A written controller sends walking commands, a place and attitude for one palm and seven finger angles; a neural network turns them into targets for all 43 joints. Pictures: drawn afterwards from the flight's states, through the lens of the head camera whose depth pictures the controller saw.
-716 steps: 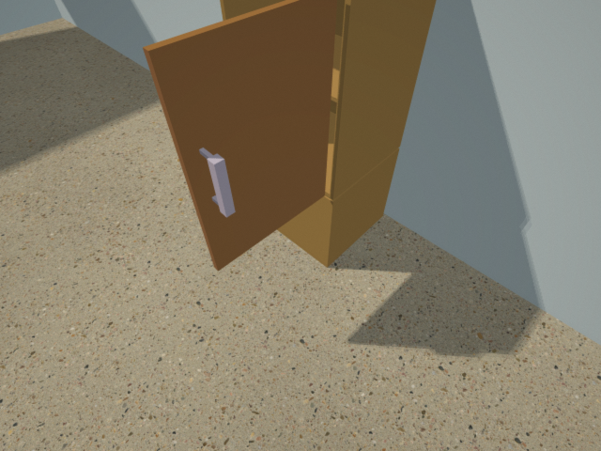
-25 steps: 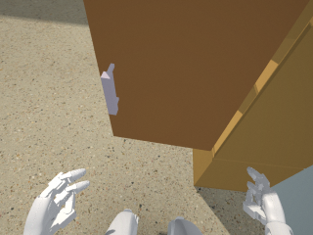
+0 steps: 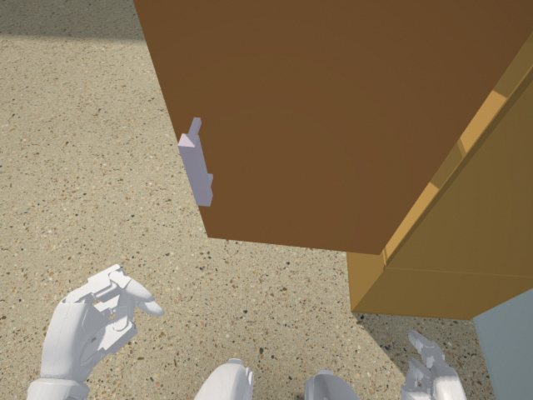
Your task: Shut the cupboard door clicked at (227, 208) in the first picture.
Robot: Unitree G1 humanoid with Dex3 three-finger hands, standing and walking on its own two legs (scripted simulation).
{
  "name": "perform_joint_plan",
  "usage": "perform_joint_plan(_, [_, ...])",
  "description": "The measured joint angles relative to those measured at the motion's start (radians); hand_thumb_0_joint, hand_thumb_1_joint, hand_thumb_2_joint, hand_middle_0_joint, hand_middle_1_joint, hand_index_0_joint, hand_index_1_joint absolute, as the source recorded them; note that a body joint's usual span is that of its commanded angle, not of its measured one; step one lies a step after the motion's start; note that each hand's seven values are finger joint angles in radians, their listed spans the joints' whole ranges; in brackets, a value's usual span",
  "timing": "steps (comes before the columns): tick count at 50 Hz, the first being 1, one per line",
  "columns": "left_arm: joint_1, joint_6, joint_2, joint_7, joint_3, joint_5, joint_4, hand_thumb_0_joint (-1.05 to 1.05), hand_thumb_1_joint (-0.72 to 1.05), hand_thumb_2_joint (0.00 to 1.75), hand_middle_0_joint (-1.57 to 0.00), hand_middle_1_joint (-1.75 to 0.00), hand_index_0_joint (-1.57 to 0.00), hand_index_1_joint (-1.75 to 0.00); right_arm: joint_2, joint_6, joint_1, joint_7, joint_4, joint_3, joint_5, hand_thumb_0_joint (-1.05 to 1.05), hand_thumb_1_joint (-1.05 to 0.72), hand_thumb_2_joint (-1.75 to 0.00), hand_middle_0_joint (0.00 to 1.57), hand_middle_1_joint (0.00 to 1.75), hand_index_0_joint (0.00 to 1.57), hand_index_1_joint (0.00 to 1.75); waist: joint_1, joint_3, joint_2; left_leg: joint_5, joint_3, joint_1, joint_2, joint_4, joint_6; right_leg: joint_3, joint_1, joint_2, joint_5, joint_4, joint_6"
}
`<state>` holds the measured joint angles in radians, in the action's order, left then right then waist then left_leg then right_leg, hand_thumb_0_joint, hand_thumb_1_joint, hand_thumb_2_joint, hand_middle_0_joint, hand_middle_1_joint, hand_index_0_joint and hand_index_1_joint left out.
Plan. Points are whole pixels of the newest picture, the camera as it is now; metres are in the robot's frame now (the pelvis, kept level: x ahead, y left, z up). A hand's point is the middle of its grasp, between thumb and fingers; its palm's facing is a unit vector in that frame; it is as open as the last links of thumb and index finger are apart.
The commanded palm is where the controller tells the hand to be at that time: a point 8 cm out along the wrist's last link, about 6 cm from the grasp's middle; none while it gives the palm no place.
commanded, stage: raise the hand and make a fist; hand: left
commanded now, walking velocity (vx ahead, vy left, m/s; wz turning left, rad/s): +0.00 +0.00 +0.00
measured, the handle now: (200, 163) +0.46 +0.15 +0.07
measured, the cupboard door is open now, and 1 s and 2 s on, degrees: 87 87 87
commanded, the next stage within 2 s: bring the fist close to the handle in 0.94 s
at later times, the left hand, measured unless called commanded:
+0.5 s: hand (128, 322) +0.21 +0.19 +0.06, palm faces -0.07 -1.00 -0.03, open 3.1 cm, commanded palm +0.19 +0.25 +0.07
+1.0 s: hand (141, 308) +0.22 +0.17 +0.07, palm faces -0.05 -1.00 -0.06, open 3.1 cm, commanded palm +0.20 +0.23 +0.07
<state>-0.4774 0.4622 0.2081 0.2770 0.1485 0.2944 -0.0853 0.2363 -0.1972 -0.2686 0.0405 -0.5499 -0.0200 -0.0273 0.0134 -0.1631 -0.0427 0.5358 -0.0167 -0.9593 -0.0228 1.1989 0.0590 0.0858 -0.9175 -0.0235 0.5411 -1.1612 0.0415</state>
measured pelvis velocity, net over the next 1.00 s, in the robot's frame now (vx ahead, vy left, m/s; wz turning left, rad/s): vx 0.00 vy -0.01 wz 0.01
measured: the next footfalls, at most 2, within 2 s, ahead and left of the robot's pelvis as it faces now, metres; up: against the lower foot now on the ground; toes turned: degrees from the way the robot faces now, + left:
none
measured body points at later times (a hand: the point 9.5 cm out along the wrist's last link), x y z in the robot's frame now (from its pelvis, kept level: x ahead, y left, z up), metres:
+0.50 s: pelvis -0.01 +0.01 +0.01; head +0.05 +0.02 +0.46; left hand +0.21 +0.24 +0.06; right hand +0.18 -0.21 -0.05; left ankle +0.02 +0.08 -0.64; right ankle +0.01 -0.10 -0.64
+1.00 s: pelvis +0.00 -0.01 +0.01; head +0.05 -0.01 +0.46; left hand +0.22 +0.23 +0.07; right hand +0.18 -0.24 -0.06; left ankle +0.02 +0.08 -0.64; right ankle +0.01 -0.10 -0.64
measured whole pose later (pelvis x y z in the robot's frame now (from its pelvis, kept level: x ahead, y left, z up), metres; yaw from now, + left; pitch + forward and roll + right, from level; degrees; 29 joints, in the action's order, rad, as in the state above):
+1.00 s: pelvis +0.00 -0.01 +0.01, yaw +0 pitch +15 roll -2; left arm -0.37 0.39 0.25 0.29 0.14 0.28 0.00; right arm 0.25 -0.17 -0.25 0.04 -0.51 0.01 -0.05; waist 0.00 -0.18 -0.05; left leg 0.52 0.00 -0.89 -0.02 1.14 0.05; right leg 0.09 -0.85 -0.03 0.52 -1.10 0.05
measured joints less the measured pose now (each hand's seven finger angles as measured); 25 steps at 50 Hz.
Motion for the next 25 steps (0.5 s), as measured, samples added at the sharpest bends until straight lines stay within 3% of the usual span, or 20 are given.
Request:
perform_joint_plan(6, [0.032,-0.055,0.027,0.038,-0.063,-0.025,0.033,0.02,0.9,0.9,-1.03,-1.21,-1.03,-1.21,0.021,0.0,0.04,0.013,0.037,-0.003,-0.009,0.02,-0.91,-0.9,0.2,0.3,0.2,0.3,-0.004,0.009,0.011,0.002,-0.006,-0.023,0.0,0.024,0.01,-0.004,-0.021,0.001,-0.003,-0.018,-0.009])
perform_joint_plan(13, [0.034,-0.047,0.037,-0.041,-0.014,-0.01,-0.04,0.02,0.9,0.9,-1.16,-1.35,-1.16,-1.35,-0.002,0.017,0.048,0.007,0.075,0.017,-0.009,0.02,-0.91,-0.9,0.2,0.3,0.2,0.3,0.0,-0.004,0.01,-0.013,0.003,0.028,-0.001,-0.014,0.012,0.002,0.038,0.0,-0.023,0.033,-0.013])
perform_joint_plan(21, [0.079,-0.13,0.045,0.012,-0.055,-0.038,0.066,0.02,0.9,0.9,-1.26,-1.46,-1.26,-1.46,-0.001,0.024,0.035,0.004,0.101,0.056,-0.014,0.01,-0.91,-0.9,0.21,0.3,0.2,0.3,-0.005,0.001,0.003,-0.029,0.01,0.051,-0.003,-0.042,0.015,0.007,0.065,0.001,-0.039,0.066,-0.015])
perform_joint_plan(25, [0.08,-0.112,0.059,-0.003,-0.038,-0.028,0.039,0.02,0.9,0.9,-1.28,-1.48,-1.28,-1.48,-0.004,0.017,0.018,0.007,0.091,0.056,-0.009,0.01,-0.91,-0.9,0.21,0.3,0.2,0.3,-0.008,0.013,0.012,-0.029,0.01,0.063,0.001,-0.049,0.01,0.007,0.076,-0.004,-0.041,0.074,-0.011])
